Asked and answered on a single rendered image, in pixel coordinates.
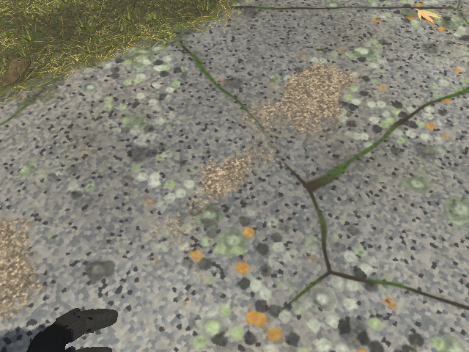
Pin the robot left hand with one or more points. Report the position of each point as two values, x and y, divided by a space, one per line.
69 327

